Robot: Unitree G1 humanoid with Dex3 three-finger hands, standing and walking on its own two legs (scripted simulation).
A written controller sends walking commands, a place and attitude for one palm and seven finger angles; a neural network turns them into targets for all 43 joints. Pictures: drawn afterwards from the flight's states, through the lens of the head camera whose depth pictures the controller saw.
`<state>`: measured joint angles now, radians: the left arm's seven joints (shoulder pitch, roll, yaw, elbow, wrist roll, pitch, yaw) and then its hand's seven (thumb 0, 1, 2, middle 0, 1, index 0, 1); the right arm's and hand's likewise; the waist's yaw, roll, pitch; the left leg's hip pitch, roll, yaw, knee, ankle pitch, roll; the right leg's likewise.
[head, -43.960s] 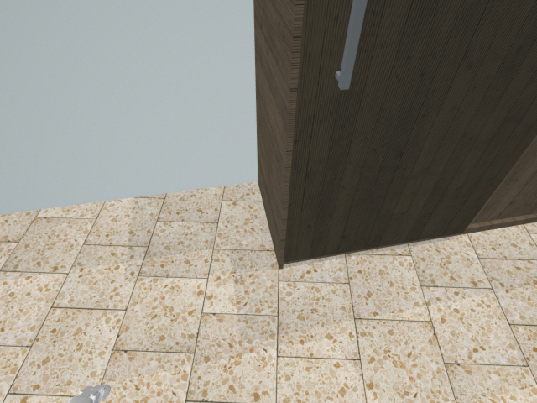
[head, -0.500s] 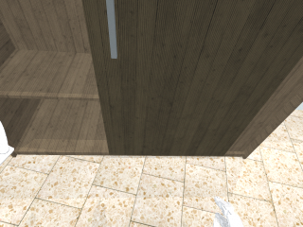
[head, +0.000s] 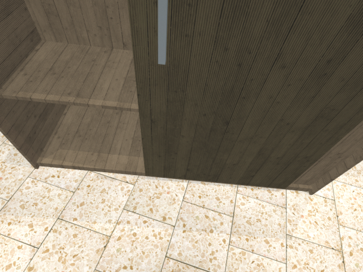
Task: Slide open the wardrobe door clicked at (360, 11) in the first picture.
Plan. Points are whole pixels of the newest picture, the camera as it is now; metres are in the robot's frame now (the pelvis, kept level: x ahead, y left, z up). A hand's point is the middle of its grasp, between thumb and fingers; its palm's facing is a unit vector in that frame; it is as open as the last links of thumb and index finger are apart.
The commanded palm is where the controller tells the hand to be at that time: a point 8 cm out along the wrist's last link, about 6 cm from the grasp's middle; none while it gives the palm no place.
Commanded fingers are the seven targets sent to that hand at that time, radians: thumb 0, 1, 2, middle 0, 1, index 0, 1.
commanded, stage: let the arm hang, fingers relaxed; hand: left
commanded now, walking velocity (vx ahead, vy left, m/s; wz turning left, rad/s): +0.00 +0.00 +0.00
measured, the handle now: out of the picture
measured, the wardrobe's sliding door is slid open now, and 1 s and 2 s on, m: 0.64 0.64 0.64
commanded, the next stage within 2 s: look to check the result in 0.66 s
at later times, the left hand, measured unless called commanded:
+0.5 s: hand out of the picture +0.03 +0.20 -0.16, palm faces -0.03 -0.98 -0.22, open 7.4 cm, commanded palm none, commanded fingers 0.00 0.90 0.90 -0.20 -0.30 -0.20 -0.30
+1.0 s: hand out of the picture -0.02 +0.18 -0.17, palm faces +0.00 -0.98 -0.20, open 7.4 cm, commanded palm none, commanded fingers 0.00 0.90 0.90 -0.20 -0.30 -0.20 -0.30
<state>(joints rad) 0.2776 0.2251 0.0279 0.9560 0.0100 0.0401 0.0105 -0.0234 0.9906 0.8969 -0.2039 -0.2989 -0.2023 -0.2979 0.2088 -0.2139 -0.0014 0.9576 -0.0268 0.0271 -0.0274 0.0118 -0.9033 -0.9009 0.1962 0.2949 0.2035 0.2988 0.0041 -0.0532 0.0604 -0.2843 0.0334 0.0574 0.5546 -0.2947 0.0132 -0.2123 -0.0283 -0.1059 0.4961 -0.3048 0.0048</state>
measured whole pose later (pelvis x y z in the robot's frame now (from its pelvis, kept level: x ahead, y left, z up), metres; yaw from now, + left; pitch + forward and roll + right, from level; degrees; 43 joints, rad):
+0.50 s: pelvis -0.01 +0.01 +0.01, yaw -2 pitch -1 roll +0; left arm 0.20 0.19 0.00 1.12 0.01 0.00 0.02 0.00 0.91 0.90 -0.20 -0.30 -0.20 -0.30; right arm 0.22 -0.19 0.00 1.12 -0.02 0.01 -0.02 0.01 -0.91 -0.90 0.20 0.29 0.20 0.30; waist -0.01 0.01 0.03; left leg -0.19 0.01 0.10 0.41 -0.21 0.03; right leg -0.15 -0.05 -0.07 0.40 -0.23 0.02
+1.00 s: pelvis -0.02 +0.01 +0.01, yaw -1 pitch -1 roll +0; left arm 0.26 0.17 0.01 1.16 0.01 0.00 0.03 0.00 0.91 0.90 -0.20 -0.30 -0.20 -0.30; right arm 0.24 -0.15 -0.01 1.14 -0.01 0.01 -0.03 0.01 -0.91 -0.90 0.20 0.29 0.20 0.30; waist 0.00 0.01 0.05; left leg -0.19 0.02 0.09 0.41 -0.21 0.02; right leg -0.15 -0.04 -0.07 0.39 -0.23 0.01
